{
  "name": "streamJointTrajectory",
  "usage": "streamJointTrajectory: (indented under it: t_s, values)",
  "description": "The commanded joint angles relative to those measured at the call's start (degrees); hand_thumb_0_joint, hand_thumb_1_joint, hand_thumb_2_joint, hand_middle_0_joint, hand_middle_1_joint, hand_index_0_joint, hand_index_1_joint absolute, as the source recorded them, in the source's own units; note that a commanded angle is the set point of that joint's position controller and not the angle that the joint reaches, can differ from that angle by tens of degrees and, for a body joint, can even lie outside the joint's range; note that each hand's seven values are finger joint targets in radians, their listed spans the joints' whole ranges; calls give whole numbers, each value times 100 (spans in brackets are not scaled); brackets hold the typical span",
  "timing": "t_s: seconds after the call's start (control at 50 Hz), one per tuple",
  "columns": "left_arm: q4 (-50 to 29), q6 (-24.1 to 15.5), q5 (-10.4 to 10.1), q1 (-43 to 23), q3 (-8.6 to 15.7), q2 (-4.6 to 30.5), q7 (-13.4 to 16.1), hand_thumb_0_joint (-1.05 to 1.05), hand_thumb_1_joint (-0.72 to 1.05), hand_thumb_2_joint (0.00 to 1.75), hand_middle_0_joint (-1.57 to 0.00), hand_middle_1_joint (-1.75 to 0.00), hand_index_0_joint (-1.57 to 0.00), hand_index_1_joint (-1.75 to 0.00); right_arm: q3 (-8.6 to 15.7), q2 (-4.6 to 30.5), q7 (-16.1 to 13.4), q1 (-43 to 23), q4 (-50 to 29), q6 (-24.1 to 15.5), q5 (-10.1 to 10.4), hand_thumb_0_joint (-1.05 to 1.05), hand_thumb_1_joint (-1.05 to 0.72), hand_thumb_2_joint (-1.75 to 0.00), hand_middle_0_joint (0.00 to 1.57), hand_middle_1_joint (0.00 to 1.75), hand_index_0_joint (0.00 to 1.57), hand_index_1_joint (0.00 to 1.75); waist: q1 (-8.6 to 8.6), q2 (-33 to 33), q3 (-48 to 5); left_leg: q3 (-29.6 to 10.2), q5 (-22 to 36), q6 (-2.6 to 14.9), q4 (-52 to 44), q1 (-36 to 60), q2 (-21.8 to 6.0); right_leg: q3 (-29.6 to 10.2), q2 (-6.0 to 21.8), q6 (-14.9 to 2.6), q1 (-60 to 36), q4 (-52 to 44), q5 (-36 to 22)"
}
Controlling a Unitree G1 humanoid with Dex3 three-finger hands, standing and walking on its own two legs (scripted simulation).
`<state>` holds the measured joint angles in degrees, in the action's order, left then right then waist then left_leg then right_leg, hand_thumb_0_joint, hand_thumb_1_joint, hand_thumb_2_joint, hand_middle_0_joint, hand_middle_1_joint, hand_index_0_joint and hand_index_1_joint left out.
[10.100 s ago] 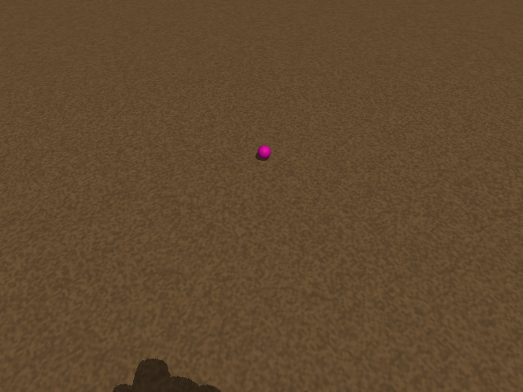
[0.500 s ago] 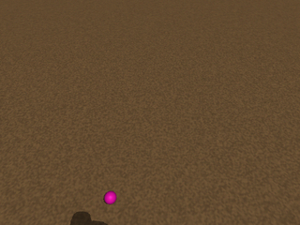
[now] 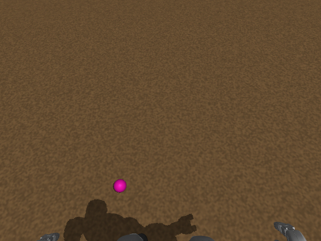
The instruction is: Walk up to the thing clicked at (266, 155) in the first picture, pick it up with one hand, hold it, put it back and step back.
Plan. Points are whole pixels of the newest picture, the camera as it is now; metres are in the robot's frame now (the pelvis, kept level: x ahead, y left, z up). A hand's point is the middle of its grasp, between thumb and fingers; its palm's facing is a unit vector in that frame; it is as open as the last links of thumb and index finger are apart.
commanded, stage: walk up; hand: left
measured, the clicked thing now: (120, 185) +0.46 +0.28 -0.73
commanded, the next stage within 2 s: none
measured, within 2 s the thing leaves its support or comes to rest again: neither
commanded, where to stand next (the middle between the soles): +0.09 +0.03 m, yaw +4 degrees
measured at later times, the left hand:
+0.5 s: hand out of the picture -0.02 +0.31 -0.15, palm faces +0.11 -0.90 -0.42, open 7.4 cm
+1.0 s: hand out of the picture +0.11 +0.29 -0.15, palm faces +0.04 -0.93 -0.37, open 7.4 cm
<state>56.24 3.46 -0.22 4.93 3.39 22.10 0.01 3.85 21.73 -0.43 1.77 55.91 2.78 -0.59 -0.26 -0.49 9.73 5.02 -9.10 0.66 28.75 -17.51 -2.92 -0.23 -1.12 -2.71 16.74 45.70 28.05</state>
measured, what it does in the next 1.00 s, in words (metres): steps on the spot: left foot, then right foot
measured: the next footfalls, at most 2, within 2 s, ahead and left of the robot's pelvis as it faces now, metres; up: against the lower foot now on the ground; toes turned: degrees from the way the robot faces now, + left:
left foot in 0.46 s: +0.01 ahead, +0.15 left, +0.00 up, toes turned +5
right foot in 0.78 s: +0.09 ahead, -0.11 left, +0.00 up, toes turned +4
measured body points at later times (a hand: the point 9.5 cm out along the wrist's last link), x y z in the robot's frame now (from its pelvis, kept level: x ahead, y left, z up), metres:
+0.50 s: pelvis -0.02 +0.02 -0.01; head +0.00 +0.03 +0.44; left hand -0.02 +0.36 -0.12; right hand +0.09 -0.30 -0.12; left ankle -0.02 +0.15 -0.74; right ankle -0.02 -0.13 -0.73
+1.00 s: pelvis +0.00 +0.02 -0.01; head +0.05 +0.02 +0.43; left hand +0.10 +0.33 -0.13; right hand +0.12 -0.28 -0.13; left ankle -0.03 +0.15 -0.73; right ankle +0.05 -0.11 -0.73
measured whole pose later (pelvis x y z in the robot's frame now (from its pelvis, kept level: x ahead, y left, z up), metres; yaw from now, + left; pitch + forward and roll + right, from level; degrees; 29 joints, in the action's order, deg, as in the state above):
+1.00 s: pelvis +0.00 +0.02 -0.01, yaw +4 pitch -2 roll +1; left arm 53.1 1.0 0.2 3.3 1.4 21.5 -0.2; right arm 1.7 21.7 -0.6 6.5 54.2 -0.1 0.5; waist -0.2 0.5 8.9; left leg 0.0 -21.5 -0.6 37.2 -13.5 -0.5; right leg -1.0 1.8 0.5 20.1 38.8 16.7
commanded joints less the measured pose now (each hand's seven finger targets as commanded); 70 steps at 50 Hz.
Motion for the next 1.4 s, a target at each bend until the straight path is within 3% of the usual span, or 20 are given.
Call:
streamJointTrajectory:
  t_s: [0.0, 0.04, 0.06, 0.08, 0.14, 0.24, 0.34, 0.42, 0.46, 0.48, 0.56, 0.68, 0.72, 0.76, 0.78, 0.82, 0.9, 0.94, 1.06, 1.38]
  values:
    - [-122, -212, 102, 1102, 283, 971, 53, 0, 90, 90, -20, -30, -20, -30, 265, 1218, 6, -607, -706, 2, -53, 0, -90, -90, 20, 30, 20, 30, 460, -299, -1230, -757, 670, 521, 644, 305, -728, -385, 489, 123, -494, -2255, -1377]
    - [-480, -408, 272, 528, 504, 1973, 199, 0, 90, 90, -20, -30, -20, -30, 127, 727, 62, -40, -786, 150, -63, 0, -90, -90, 20, 30, 20, 30, 96, 1176, -696, -1127, -2426, -140, 2509, -1103, 639, -2856, 2279, -561, -231, -3046, -2648]
    - [-641, -412, 280, 391, 535, 2204, 250, 0, 90, 90, -20, -30, -20, -30, 266, 1046, 59, 77, -878, 248, -97, 0, -90, -90, 20, 30, 20, 30, 141, 852, -804, -1741, -2764, -81, 3596, -884, 641, -2973, 2650, -1273, 454, -2995, -2637]
    - [-699, -448, 269, 273, 573, 2124, 307, 0, 90, 90, -20, -30, -20, -30, 345, 1181, 69, 84, -902, 268, -102, 0, -90, -90, 20, 30, 20, 30, 120, 717, -783, -2106, -2426, -25, 4228, -900, 644, -2841, 2542, -1367, 494, -2870, -2663]
    - [-820, -542, 260, 65, 497, 1595, 333, 0, 90, 90, -20, -30, -20, -30, 440, 1406, 145, 781, -676, 168, -46, 0, -90, -90, 20, 30, 20, 30, -158, 446, -1216, -1758, -1504, -175, 4223, -1278, 559, -1330, 1590, -745, -840, -2408, -2172]
    - [-794, -737, 304, 1251, 571, 1630, 134, 0, 90, 90, -20, -30, -20, -30, 361, 1349, 304, 263, -913, -90, -154, 0, -90, -90, 20, 30, 20, 30, 610, 1076, -710, -1395, -1651, -217, 2440, -2058, 309, -1906, 1746, -921, -2058, -3039, 753]
    - [-1036, -690, 298, 1133, 613, 1740, -72, 0, 90, 90, -20, -30, -20, -30, 297, 1217, 354, 630, -808, -369, -111, 0, -90, -90, 20, 30, 20, 30, 431, 1265, -463, -570, -1995, -128, 1077, -794, 217, -1093, 1597, -955, -1162, -3050, 68]
    - [-1205, -512, 194, 599, 339, 1218, -93, 0, 90, 90, -20, -30, -20, -30, 323, 1063, 179, 1908, -338, -518, -89, 0, -90, -90, 20, 30, 20, 30, -366, 382, -1054, -171, -372, -37, -729, 1720, 442, 51, 1018, -452, 274, -1253, -1368]
    - [-1239, -421, 94, 790, 122, 679, -68, 0, 90, 90, -20, -30, -20, -30, 394, 1864, 70, 1563, -661, -606, -213, 0, -90, -90, 20, 30, 20, 30, -213, -1162, -893, -3591, -2094, 743, -1685, 1322, -1614, -71, 39, 154, 1464, 304, 254]
    - [-1065, -412, 122, 639, 279, 1326, 10, 0, 90, 90, -20, -30, -20, -30, 464, 2111, 73, 1395, -708, -592, -85, 0, -90, -90, 20, 30, 20, 30, -290, -815, -534, -3705, -2442, 1326, -1724, 450, -1907, -557, 333, 79, 1047, 919, 502]
    - [-581, -442, 39, 1183, 229, 1304, -15, 0, 90, 90, -20, -30, -20, -30, 231, 1552, 7, 983, -824, -679, -56, 0, -90, -90, 20, 30, 20, 30, 53, -979, -469, -1878, -91, 965, -1136, 773, -1139, -653, 346, 156, 955, 601, -148]
    - [-455, -413, 34, 863, 156, 1063, 17, 0, 90, 90, -20, -30, -20, -30, 150, 1421, -71, 824, -828, -528, 50, 0, -90, -90, 20, 30, 20, 30, 38, -1165, -731, -1091, 3462, 853, 7, 645, -1062, 109, 226, 158, -188, -669, -783]
    - [-416, -422, 63, 963, 177, 1101, 30, 0, 90, 90, -20, -30, -20, -30, 152, 1434, -93, 673, -874, -414, 143, 0, -90, -90, 20, 30, 20, 30, 186, -861, -979, -1030, 2886, 608, 472, 585, -881, 48, 262, 56, -683, -1609, -2172]
    - [-508, -486, 121, 764, 285, 1602, 53, 0, 90, 90, -20, -30, -20, -30, 106, 1181, -122, 737, -921, -356, 248, 0, -90, -90, 20, 30, 20, 30, 82, 226, -1336, -662, 1423, 188, 1270, 262, -281, -1052, 1119, -342, -1062, -1737, -4580]
    - [-574, -462, 18, 486, 279, 1743, 33, 0, 90, 90, -20, -30, -20, -30, 92, 1043, -146, 805, -832, -300, 253, 0, -90, -90, 20, 30, 20, 30, 34, 728, -1368, -456, -343, 76, 1657, 455, 206, -1578, 1674, -953, -539, -1916, -4745]
    - [-669, -453, 65, 99, 177, 1528, 39, 0, 90, 90, -20, -30, -20, -30, 108, 1031, -149, 787, -653, -240, 153, 0, -90, -90, 20, 30, 20, 30, -75, 970, -1127, -618, -2051, 133, 1815, 511, 294, -1806, 1868, -1139, -82, -2029, -4583]
    - [-708, -398, 65, -138, 120, 1279, 71, 0, 90, 90, -20, -30, -20, -30, 120, 1188, -101, 1094, -333, -385, 109, 0, -90, -90, 20, 30, 20, 30, -159, 652, -1474, -979, 455, 222, 116, 871, -213, -844, 1104, -389, -279, -1088, -4046]
    - [-710, -346, 35, -19, 102, 1142, 42, 0, 90, 90, -20, -30, -20, -30, 183, 1602, -82, 655, -448, -474, 43, 0, -90, -90, 20, 30, 20, 30, 87, 172, -1489, -1977, 1533, 774, -150, 884, -1069, -362, 361, 15, -40, -652, -2473]
    - [-450, -416, 38, -245, 116, 1256, -23, 0, 90, 90, -20, -30, -20, -30, 29, 1261, -55, 337, -268, -412, 63, 0, -90, -90, 20, 30, 20, 30, 81, -197, -1446, -992, 119, 225, 25, 366, -279, -795, 878, -299, -774, -1537, -2966]
    - [211, -408, 66, -441, 101, 1066, -87, 0, 90, 90, -20, -30, -20, -30, -64, 1193, 46, 184, 318, -438, -11, 0, -90, -90, 20, 30, 20, 30, 98, 76, -930, -1108, -1012, 154, -1104, 577, -377, -845, 742, 39, -554, -2888, -1037]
